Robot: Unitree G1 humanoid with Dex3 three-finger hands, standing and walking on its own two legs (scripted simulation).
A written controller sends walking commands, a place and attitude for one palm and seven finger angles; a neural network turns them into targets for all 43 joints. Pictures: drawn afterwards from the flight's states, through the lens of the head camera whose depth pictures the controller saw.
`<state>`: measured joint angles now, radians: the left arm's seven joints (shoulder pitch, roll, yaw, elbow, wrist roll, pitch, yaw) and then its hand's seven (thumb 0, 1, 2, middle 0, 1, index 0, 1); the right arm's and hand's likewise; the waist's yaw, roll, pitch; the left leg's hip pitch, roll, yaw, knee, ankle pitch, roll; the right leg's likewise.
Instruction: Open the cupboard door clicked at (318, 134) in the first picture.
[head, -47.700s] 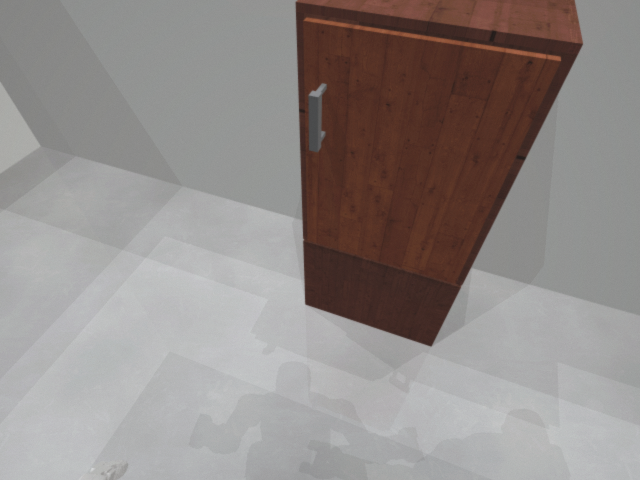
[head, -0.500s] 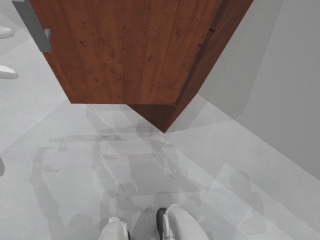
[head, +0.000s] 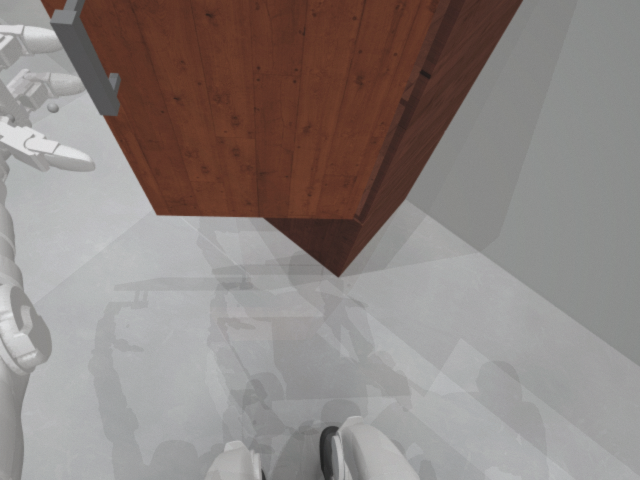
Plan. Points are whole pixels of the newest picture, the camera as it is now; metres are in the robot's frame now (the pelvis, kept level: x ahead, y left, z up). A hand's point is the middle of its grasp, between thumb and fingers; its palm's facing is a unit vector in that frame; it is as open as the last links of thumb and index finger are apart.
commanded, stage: slide the fingers in behind the handle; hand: left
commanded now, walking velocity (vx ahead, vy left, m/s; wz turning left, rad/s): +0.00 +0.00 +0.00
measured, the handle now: (93, 56) +0.60 +0.21 +0.10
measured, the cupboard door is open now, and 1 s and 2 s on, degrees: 41 41 41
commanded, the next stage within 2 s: move the hooked fingers beside the handle in 1.06 s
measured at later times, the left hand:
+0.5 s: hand (68, 106) +0.52 +0.23 +0.10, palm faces -0.03 -1.00 -0.02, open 14.1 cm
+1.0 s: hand (72, 109) +0.52 +0.22 +0.10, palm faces -0.01 -1.00 -0.01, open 14.4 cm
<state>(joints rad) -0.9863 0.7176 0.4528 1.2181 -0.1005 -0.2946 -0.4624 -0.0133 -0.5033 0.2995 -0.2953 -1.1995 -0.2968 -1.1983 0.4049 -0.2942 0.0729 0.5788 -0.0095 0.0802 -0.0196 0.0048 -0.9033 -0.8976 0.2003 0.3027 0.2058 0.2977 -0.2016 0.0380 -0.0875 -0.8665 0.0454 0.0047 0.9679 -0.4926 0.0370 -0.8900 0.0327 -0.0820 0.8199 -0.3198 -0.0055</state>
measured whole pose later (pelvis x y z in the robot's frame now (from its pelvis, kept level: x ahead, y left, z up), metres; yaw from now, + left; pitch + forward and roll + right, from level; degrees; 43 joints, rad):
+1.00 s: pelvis +0.01 +0.00 +0.00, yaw +2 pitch +22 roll -4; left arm -0.98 0.58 0.33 1.18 -0.15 -0.31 -0.34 -0.01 -0.50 0.30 -0.22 -1.19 -0.21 -1.20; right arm 0.41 -0.27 0.05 0.65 -0.02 0.04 0.00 0.01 -0.90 -0.90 0.20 0.30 0.21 0.30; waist -0.15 0.04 -0.10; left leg -0.83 0.02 -0.02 0.94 -0.49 0.04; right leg -0.85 0.01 -0.10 0.81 -0.34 0.00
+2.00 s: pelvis +0.00 +0.00 +0.00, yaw -1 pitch +24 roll -4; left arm -1.03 0.73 0.48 1.25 -0.07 -0.28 -0.43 -0.01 -0.50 0.30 -0.29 -1.20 -0.30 -1.20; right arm 0.45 -0.29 0.08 0.60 -0.02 0.06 -0.02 0.01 -0.90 -0.90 0.20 0.30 0.21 0.30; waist -0.23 0.04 -0.08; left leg -0.88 0.05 0.01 0.96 -0.49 0.04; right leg -0.91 0.04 -0.07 0.81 -0.32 0.00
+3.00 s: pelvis +0.00 +0.01 -0.01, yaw -1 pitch +27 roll -6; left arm -1.14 0.90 0.50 1.31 -0.05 -0.23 -0.53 -0.01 -0.50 0.30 -0.29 -1.20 -0.30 -1.20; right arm 0.46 -0.30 0.10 0.59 -0.02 0.09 -0.04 0.00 -0.90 -0.90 0.20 0.30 0.21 0.30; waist -0.26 0.05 -0.08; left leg -0.97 0.05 -0.01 1.01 -0.51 0.04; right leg -0.98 0.04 -0.09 0.83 -0.32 0.00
